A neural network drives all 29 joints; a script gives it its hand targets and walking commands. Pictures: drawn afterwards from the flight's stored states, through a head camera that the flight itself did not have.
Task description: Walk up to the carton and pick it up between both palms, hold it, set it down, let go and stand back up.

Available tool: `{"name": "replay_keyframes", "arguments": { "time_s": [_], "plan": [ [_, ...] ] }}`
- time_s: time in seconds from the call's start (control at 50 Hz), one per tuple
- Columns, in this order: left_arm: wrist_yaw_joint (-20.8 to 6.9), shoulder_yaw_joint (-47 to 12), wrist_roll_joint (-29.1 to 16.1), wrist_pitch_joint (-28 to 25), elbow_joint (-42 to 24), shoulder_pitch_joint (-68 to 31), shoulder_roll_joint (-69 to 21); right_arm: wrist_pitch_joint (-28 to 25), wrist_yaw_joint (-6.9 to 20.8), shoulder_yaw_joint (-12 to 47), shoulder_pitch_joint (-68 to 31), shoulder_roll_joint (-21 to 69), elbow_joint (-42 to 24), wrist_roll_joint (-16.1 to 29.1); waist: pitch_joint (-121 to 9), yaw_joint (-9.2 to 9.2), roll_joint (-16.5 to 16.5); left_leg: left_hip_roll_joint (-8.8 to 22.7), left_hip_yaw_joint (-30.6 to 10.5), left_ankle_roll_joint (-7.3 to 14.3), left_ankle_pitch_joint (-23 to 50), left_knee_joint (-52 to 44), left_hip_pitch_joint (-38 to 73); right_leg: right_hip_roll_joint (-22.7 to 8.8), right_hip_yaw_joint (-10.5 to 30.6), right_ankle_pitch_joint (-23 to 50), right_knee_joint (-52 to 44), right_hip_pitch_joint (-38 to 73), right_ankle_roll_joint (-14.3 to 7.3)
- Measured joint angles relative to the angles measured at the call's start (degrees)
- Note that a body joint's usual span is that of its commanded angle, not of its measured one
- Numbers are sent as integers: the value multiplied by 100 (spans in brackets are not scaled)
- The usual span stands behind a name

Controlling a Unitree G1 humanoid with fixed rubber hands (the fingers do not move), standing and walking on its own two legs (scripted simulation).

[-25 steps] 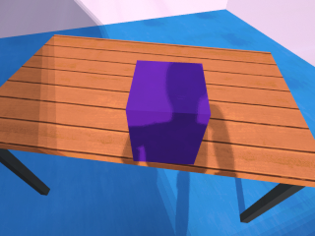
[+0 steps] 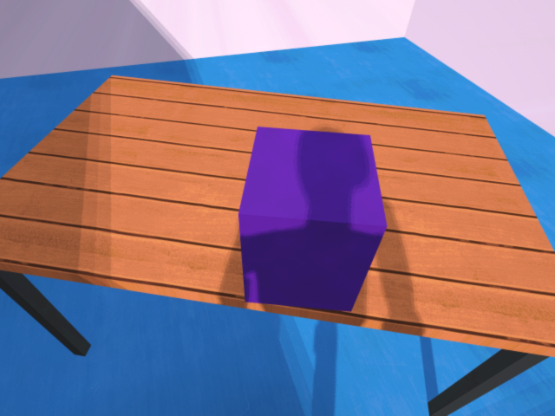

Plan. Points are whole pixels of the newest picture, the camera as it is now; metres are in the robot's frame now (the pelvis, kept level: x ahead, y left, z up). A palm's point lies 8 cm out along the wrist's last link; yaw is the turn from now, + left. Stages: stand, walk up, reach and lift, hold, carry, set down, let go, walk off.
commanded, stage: walk up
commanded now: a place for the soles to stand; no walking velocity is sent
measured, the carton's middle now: (305, 221) +0.45 -0.05 +0.01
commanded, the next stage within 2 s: none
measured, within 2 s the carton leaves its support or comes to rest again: neither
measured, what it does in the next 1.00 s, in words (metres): stands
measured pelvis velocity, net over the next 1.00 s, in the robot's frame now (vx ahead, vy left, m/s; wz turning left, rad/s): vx -0.04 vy -0.01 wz -0.02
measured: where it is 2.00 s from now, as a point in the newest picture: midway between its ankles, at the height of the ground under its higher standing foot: outside the picture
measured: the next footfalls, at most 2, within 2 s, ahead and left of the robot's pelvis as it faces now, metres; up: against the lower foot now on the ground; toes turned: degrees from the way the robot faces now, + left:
none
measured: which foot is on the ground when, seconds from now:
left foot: down 0.00-1.00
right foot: down 0.00-1.00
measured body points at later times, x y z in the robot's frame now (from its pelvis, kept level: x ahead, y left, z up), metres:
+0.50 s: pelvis +0.01 +0.00 +0.00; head +0.01 +0.01 +0.45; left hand +0.05 +0.22 -0.15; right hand +0.07 -0.21 -0.14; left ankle +0.02 +0.10 -0.74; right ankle -0.03 -0.11 -0.74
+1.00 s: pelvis -0.04 -0.01 +0.00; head -0.03 -0.01 +0.45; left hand +0.01 +0.22 -0.15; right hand +0.04 -0.24 -0.14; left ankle +0.02 +0.10 -0.74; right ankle -0.03 -0.11 -0.74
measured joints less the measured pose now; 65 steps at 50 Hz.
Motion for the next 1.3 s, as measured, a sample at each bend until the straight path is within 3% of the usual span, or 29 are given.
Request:
{"name": "replay_keyframes", "arguments": {
  "time_s": [0.56, 0.8, 1.3],
  "plan": [
    [104, 5, -76, 81, 367, -299, -22, 0, -136, 7, -298, 32, 318, 41, 145, 3, 26, 32, 97, 22, -75, -1, 158, 27, 131, 11, -77, 153, 43],
    [129, 53, -110, 257, 589, -704, 179, 54, -220, 30, -568, -23, 279, 77, 338, -28, -27, 136, 79, -60, 161, -9, -53, 121, 114, 212, -26, -89, -49],
    [6, 22, -62, 261, 429, -421, 125, 117, -157, 117, -202, -32, 435, -2, 194, -98, -3, 308, -118, -308, 354, 43, -309, 309, -33, 299, 129, -362, -313]
  ]
}}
